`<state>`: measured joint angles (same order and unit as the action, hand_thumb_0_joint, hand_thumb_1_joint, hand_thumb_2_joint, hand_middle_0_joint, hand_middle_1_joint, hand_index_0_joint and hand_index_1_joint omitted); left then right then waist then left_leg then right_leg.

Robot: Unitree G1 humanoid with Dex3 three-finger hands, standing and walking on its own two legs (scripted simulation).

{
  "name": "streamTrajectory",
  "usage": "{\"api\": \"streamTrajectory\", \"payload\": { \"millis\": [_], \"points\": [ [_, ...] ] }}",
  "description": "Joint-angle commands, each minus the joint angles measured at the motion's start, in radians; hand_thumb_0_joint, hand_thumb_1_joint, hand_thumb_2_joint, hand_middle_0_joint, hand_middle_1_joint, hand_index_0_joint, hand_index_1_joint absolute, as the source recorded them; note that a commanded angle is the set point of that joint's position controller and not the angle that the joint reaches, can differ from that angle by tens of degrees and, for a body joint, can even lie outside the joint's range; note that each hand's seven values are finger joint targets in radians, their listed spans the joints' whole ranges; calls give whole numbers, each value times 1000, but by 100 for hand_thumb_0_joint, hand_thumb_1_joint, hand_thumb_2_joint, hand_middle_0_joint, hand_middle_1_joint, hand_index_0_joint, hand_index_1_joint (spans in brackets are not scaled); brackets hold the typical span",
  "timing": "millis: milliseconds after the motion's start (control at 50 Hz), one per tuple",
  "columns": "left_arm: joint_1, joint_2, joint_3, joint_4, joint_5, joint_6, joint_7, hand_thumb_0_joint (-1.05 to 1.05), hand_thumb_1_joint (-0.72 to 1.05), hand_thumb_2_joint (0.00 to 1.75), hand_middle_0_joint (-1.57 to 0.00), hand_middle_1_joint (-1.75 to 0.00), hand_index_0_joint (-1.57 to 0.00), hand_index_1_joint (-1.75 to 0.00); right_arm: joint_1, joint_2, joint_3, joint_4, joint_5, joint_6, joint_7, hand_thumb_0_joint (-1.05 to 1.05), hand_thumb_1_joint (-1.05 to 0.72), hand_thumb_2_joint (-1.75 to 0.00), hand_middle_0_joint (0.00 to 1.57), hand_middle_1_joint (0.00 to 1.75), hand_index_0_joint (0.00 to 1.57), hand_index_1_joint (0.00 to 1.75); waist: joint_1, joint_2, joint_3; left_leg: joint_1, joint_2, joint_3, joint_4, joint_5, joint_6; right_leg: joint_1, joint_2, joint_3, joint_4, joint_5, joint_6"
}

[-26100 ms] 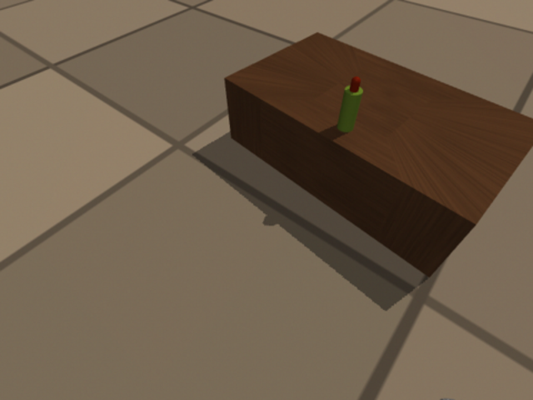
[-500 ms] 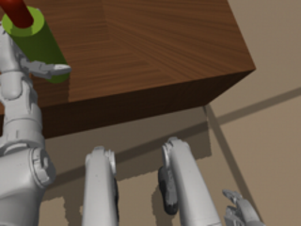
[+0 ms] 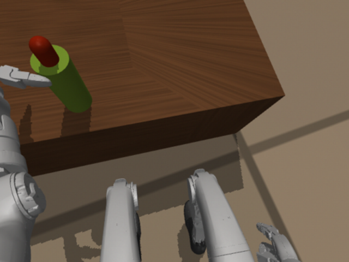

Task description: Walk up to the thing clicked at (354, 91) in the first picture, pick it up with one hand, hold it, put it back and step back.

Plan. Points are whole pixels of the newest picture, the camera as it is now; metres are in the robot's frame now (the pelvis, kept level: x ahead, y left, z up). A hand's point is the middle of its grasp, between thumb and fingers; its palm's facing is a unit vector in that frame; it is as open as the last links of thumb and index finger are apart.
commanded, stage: rise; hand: left
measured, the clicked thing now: (62, 77) +0.51 +0.22 -0.01
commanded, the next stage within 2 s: home in 0.10 s
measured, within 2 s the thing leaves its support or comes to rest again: neither
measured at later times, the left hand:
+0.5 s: hand out of the picture +0.46 +0.36 +0.15, palm faces +0.34 -0.84 -0.42, open 17.0 cm
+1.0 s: hand (2, 192) +0.26 +0.21 +0.14, palm faces +0.16 -0.95 -0.28, open 17.1 cm
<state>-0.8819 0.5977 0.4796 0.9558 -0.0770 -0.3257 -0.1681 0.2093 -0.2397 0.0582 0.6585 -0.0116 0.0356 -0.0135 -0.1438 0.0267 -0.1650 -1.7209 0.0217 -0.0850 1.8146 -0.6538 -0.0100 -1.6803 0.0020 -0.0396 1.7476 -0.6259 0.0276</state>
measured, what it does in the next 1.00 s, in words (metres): rises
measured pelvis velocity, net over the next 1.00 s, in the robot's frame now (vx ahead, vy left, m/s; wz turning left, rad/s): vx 0.07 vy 0.01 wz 0.04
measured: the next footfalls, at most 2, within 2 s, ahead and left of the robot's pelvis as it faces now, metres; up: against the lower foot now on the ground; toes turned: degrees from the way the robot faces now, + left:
none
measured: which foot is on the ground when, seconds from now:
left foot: down 0.00-1.00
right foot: down 0.00-1.00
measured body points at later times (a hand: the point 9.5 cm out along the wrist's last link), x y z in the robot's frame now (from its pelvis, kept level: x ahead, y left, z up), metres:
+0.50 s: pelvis +0.04 +0.01 +0.16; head +0.15 +0.05 +0.60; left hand +0.44 +0.40 +0.17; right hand +0.07 -0.26 +0.06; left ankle +0.07 +0.12 -0.48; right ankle +0.08 -0.14 -0.48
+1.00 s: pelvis +0.07 +0.01 +0.22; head +0.09 +0.01 +0.67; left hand +0.25 +0.26 +0.16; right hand +0.24 -0.22 +0.13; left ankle +0.07 +0.12 -0.49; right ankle +0.08 -0.14 -0.48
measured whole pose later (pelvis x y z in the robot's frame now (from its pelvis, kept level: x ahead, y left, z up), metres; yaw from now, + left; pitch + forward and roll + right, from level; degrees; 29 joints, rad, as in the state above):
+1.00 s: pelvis +0.07 +0.01 +0.22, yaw +3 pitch +7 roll -2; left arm 0.25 0.23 0.01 0.33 -0.03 0.10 0.13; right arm 0.23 -0.21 0.03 0.55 0.05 0.00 -0.11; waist -0.02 0.04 -0.10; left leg -0.55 0.03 -0.02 0.86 -0.43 0.00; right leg -0.52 -0.01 -0.01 0.79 -0.40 0.03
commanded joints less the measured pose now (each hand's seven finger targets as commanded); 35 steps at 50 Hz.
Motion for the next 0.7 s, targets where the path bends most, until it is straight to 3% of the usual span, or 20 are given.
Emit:
{"api": "streamTrajectory", "payload": {
  "millis": [0, 40, 60, 80, 120, 160, 180, 200, 240, 300, 320, 340, 380, 400, 440, 460, 500, 540, 660, 680],
  "points": [
    [-293, 195, -14, -70, -37, -8, -55, 0, -55, 8, -6, -10, -8, -9, 179, -219, -82, -24, 14, -34, -26, 0, -89, -89, 20, 30, 20, 30, -40, 80, -427, 409, 10, 7, -308, 120, 43, 333, 15, -7, -316, 140, -58],
    [-235, 186, -7, -19, -53, -5, -79, 0, -49, 9, -4, -2, -2, -4, 164, -218, -73, -45, 18, -42, -22, 0, -80, -87, 20, 30, 20, 30, -20, 78, -382, 403, 9, 9, -318, 153, 41, 345, 14, -7, -326, 160, -61],
    [-130, 338, -7, 68, 113, 66, -19, 0, -46, 7, -5, -5, -5, -5, 177, -224, -84, -57, 9, -13, -17, 0, -81, -88, 20, 30, 20, 30, 44, 105, -445, 519, -2, 15, -423, 196, 35, 457, 11, 3, -401, 186, -68],
    [-195, 289, -24, 16, 95, 93, 21, 0, -47, 6, -5, -5, -5, -4, 173, -217, -83, -75, 21, -1, -16, 0, -82, -88, 20, 30, 20, 30, 16, 88, -441, 542, 8, 8, -446, 190, 33, 472, 17, 3, -426, 185, -67],
    [-261, 342, 5, -76, 105, 116, 53, 0, -50, 7, -6, -5, -5, -5, 203, -220, -88, -84, 27, 21, -10, 0, -84, -89, 20, 30, 20, 30, 26, 142, -512, 654, 13, -7, -505, 241, 21, 529, 21, -4, -454, 234, -65],
    [-395, 497, 51, -320, 134, 122, 91, 0, -51, 7, -6, -5, -6, -5, 202, -221, -100, -106, 33, 35, -14, 0, -87, -90, 20, 30, 20, 30, 72, 273, -724, 868, 20, -15, -562, 329, 9, 635, 23, 0, -484, 298, -64],
    [-355, 531, 72, -238, 148, 137, 115, 0, -52, 5, -7, -6, -7, -6, 224, -221, -99, -100, 36, 41, -19, 0, -92, -91, 20, 30, 20, 30, 60, 250, -729, 917, 19, -16, -580, 396, 11, 688, 25, -7, -509, 340, -61],
    [-373, 575, 91, -311, 153, 137, 139, 0, -44, 13, -6, -7, -6, -7, 222, -218, -96, -108, 37, 45, -23, 0, -90, -90, 20, 30, 20, 30, 64, 270, -741, 941, 19, -5, -594, 432, 11, 731, 28, -9, -525, 369, -62],
    [-319, 527, 63, -237, 162, 150, 184, 0, -45, 11, -6, -7, -6, -7, 234, -206, -88, -71, 33, 48, -38, 0, -90, -90, 20, 30, 20, 30, 30, 236, -626, 976, 22, -4, -633, 448, 13, 733, 29, -12, -575, 376, -60],
    [-270, 320, -58, -25, 167, 169, 224, 0, -45, 11, -6, -7, -6, -7, 249, -197, -85, -3, 19, 28, -44, 0, -90, -90, 20, 30, 20, 30, -25, 223, -386, 1007, 27, -4, -694, 433, 8, 660, 27, -16, -662, 333, -62],
    [-139, 221, -115, 171, 171, 193, 227, 0, -45, 11, -6, -7, -6, -7, 254, -192, -84, 41, 16, 23, -41, 0, -90, -90, 20, 30, 20, 30, -27, 174, -250, 964, 29, -4, -726, 382, 11, 641, 29, -21, -694, 301, -63],
    [-69, 192, -137, 230, 176, 209, 230, 0, -47, 10, -6, -6, -6, -6, 247, -205, -90, 42, 15, 19, -40, 0, -90, -90, 20, 30, 20, 30, -16, 133, -182, 947, 33, -4, -754, 357, 11, 646, 28, -23, -722, 288, -65],
    [-137, 360, -56, 33, 180, 208, 246, 0, -45, 11, -6, -7, -6, -7, 253, -225, -102, -13, 19, 23, -37, 0, -89, -90, 20, 30, 20, 30, 39, 190, -326, 1014, 26, 26, -772, 419, 9, 771, 22, -12, -763, 345, -67],
    [-99, 307, -86, 43, 179, 216, 240, 0, -45, 11, -6, -7, -6, -7, 246, -218, -98, -32, 20, 24, -31, 0, -89, -90, 20, 30, 20, 30, 51, 206, -358, 1064, 25, 29, -796, 458, 1, 800, 25, -18, -776, 365, -70],
    [-27, 101, -212, 92, 158, 238, 226, 0, -46, 11, -6, -7, -6, -7, 230, -206, -102, -73, 25, 13, -24, 0, -89, -90, 20, 30, 20, 30, 10, 140, -295, 1071, 27, 32, -828, 480, 0, 850, 29, -31, -817, 405, -69],
    [33, 74, -223, 107, 153, 249, 230, 0, -43, 12, -6, -7, -6, -7, 220, -200, -102, -70, 33, 6, -25, 0, -89, -90, 20, 30, 20, 30, 25, 114, -256, 1068, 28, 28, -859, 465, -4, 868, 30, -33, -831, 395, -69],
    [103, 113, -198, 33, 147, 263, 238, 0, -45, 11, -6, -7, -6, -7, 230, -202, -112, -71, 44, 3, -30, 0, -89, -90, 20, 30, 20, 30, 51, 99, -300, 1103, 26, 35, -888, 511, -3, 946, 30, -30, -861, 434, -68],
    [205, 97, -209, -63, 130, 279, 246, 0, -43, 12, -6, -7, -6, -7, 209, -205, -117, -103, 57, 4, -37, 0, -90, -90, 20, 30, 20, 30, 78, 92, -335, 1177, 25, 29, -942, 527, -12, 1001, 33, -39, -885, 435, -65],
    [403, 75, -205, -452, 91, 302, 309, 0, -51, 8, -5, -6, -6, -6, 146, -172, -111, -164, 71, -15, -80, 0, -89, -90, 20, 30, 20, 30, 114, 136, -280, 1283, 19, 40, -1049, 530, -17, 1134, 29, -27, -963, 464, -59],
    [480, 55, -209, -443, 87, 312, 319, 0, -49, 9, -6, -6, -6, -6, 128, -163, -108, -167, 70, -20, -87, 0, -89, -90, 20, 30, 20, 30, 112, 124, -228, 1260, 17, 47, -1056, 510, -11, 1141, 30, -25, -974, 454, -57]
  ]
}}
